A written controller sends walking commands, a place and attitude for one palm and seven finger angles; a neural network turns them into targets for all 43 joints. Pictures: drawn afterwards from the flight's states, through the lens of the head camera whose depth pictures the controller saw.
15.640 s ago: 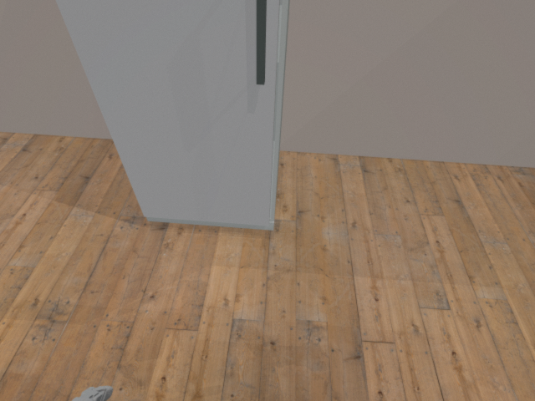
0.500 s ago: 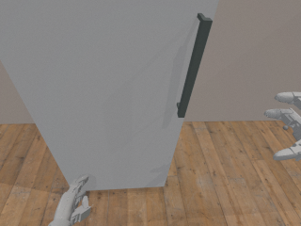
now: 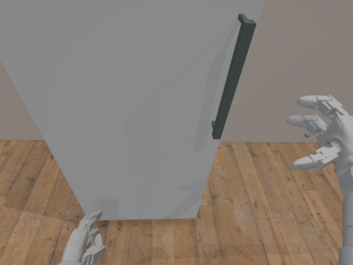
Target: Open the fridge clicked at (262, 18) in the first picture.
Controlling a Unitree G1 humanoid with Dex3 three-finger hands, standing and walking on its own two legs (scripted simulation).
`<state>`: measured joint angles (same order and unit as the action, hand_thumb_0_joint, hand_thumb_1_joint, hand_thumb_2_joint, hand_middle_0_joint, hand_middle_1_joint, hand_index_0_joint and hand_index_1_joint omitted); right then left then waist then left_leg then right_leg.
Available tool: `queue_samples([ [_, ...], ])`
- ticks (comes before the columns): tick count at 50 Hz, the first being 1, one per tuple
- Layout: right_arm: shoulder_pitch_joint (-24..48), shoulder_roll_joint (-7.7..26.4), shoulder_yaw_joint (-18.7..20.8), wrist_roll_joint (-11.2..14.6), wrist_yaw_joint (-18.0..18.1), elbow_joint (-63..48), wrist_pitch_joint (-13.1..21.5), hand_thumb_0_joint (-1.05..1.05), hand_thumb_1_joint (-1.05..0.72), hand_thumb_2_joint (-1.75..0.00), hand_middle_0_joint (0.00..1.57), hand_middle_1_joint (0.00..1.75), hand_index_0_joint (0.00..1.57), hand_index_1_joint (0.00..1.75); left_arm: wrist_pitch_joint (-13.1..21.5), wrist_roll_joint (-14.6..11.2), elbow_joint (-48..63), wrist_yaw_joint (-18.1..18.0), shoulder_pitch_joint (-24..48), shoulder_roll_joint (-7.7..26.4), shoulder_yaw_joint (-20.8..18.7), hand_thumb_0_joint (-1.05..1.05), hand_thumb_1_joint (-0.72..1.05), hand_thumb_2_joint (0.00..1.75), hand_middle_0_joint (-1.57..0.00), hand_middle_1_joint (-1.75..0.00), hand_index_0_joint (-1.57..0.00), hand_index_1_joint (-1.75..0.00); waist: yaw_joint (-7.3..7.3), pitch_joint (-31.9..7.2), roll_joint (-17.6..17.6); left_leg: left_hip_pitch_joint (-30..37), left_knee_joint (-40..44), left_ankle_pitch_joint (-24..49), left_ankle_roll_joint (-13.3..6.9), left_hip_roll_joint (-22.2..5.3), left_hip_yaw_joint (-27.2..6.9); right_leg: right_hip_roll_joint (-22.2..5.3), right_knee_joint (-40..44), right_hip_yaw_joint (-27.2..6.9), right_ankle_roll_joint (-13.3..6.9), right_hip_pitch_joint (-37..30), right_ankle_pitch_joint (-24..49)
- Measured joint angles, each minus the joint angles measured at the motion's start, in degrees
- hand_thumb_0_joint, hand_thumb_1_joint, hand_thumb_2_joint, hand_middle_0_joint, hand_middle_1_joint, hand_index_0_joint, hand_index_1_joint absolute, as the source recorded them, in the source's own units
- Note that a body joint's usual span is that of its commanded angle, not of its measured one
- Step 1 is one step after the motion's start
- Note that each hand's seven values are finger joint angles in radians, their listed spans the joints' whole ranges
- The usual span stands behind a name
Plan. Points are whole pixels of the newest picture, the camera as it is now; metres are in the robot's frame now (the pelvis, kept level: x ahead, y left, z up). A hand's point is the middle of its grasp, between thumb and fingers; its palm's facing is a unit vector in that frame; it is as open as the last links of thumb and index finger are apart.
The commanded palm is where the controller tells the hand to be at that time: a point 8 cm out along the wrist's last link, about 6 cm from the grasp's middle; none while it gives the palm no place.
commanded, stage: move the hooked fingers beside the handle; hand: right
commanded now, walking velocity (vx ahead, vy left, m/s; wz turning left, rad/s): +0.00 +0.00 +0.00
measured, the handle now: (227, 86) +0.49 -0.10 +0.19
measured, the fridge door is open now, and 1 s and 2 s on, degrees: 0 0 0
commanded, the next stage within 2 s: feel for the door with the fingertips in 1.82 s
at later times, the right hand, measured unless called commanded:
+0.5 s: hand (283, 120) +0.37 -0.20 +0.19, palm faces -0.03 +1.00 -0.04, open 13.9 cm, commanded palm +0.35 -0.25 +0.19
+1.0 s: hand (265, 106) +0.42 -0.18 +0.19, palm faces -0.04 +1.00 -0.02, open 13.9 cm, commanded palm +0.40 -0.23 +0.19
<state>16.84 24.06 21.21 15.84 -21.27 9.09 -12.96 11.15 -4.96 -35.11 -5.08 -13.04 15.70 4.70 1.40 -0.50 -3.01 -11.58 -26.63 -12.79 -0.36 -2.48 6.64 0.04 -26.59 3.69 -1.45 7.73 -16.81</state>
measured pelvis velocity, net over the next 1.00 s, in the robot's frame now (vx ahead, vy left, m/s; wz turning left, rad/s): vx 0.00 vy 0.01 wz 0.01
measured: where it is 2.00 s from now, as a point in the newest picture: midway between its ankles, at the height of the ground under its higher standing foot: outside the picture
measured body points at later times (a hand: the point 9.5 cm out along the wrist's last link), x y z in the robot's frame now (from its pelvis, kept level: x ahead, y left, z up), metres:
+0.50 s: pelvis +0.00 +0.01 +0.00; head -0.01 +0.03 +0.45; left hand +0.16 +0.25 -0.09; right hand +0.37 -0.25 +0.19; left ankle +0.02 +0.11 -0.74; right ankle -0.02 -0.10 -0.74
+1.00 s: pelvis +0.00 +0.01 +0.00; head +0.00 +0.02 +0.45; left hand +0.11 +0.26 -0.10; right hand +0.41 -0.23 +0.19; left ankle +0.02 +0.11 -0.74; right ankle -0.02 -0.10 -0.74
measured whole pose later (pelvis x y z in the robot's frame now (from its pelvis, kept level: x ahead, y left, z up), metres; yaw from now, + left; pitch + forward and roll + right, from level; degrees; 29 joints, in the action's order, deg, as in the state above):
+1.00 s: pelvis +0.00 +0.01 +0.00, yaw +1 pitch +1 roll +0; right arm 38.0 22.7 16.1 11.8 -15.1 36.1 -6.3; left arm 6.7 -4.8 -37.6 -5.2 -16.3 16.2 3.3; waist -2.1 -0.5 -1.9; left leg -15.0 -26.5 -12.0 -0.9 -1.8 6.1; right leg -0.5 -26.4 4.2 -1.1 10.9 -16.1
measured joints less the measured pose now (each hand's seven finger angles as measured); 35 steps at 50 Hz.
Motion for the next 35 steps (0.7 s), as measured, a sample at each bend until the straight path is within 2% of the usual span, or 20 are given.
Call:
queue_samples([
  [8,4.2,-1.2,-2.7,-1.0,1.9,3.7,-0.5,-0.02,0.50,-0.30,0.30,1.21,0.31,1.20,-0.9,0.0,-0.7,-0.5,0.7,-0.1,0.0,0.01,0.90,0.90,-0.20,-0.30,-0.21,-0.30,-0.17,0.2,0.1,-0.3,-0.2,-0.2,-0.1,-0.1,0.3,0.1,0.0,-0.4,0.1,0.4,0.1],
  [13,6.3,-0.8,-2.3,-1.5,2.5,6.5,-0.1,-0.02,0.50,-0.30,0.30,1.21,0.31,1.20,-1.6,0.0,-0.4,-0.3,0.9,-0.3,0.0,0.01,0.90,0.90,-0.20,-0.30,-0.21,-0.30,-0.88,0.0,0.2,-0.6,0.0,-0.1,-0.3,0.1,0.1,-0.1,0.4,-0.1,0.2,0.4,0.2],
  [23,9.5,-0.9,-3.3,-1.9,3.0,10.9,0.6,-0.02,0.50,-0.30,0.30,1.21,0.31,1.20,-2.7,-0.3,-0.5,-0.3,-0.1,0.4,-0.6,0.01,0.90,0.90,-0.20,-0.30,-0.21,-0.30,-1.33,-0.1,0.3,-1.2,-0.2,-0.1,-0.5,0.3,0.1,-0.3,0.2,-0.2,0.4,1.1,0.2],
  [35,16.0,-0.7,-4.3,-2.9,4.5,19.3,3.2,-0.02,0.50,-0.30,0.30,1.21,0.31,1.20,-3.6,-0.1,-1.6,-0.5,-1.1,0.5,-0.8,0.01,0.90,0.90,-0.20,-0.30,-0.21,-0.30,-2.55,0.1,0.8,-2.2,0.0,0.3,-0.7,0.6,0.0,-0.5,0.2,0.0,0.5,2.0,0.5],
])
